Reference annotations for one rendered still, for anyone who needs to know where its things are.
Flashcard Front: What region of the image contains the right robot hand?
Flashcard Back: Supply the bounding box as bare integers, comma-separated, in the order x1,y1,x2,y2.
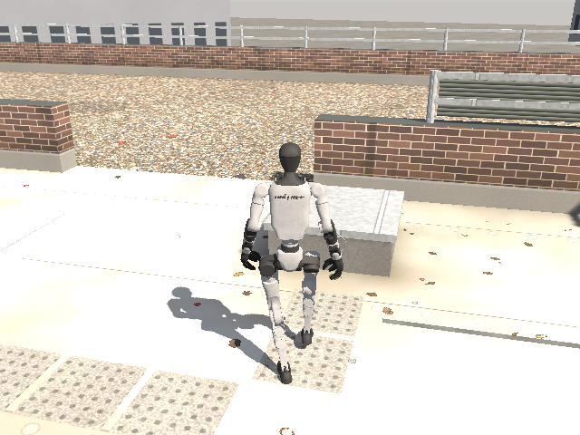
323,258,343,280

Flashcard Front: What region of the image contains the right robot forearm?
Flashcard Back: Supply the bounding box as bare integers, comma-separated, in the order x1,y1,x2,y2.
324,220,342,260

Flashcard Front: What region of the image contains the left robot hand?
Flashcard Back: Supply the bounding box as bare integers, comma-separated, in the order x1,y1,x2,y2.
240,251,261,270

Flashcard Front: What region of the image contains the left robot forearm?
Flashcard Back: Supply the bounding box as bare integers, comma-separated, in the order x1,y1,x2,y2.
242,219,257,254

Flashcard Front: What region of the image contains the robot right upper arm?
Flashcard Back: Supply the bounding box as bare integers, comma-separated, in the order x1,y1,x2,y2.
309,182,333,233

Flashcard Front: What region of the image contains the robot left upper arm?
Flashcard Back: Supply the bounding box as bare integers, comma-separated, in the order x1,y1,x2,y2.
247,182,271,232

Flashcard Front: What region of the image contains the robot torso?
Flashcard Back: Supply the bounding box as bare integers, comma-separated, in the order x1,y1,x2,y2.
269,178,311,272

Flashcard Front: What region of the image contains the robot right foot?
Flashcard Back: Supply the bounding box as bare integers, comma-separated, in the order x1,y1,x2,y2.
301,328,314,345

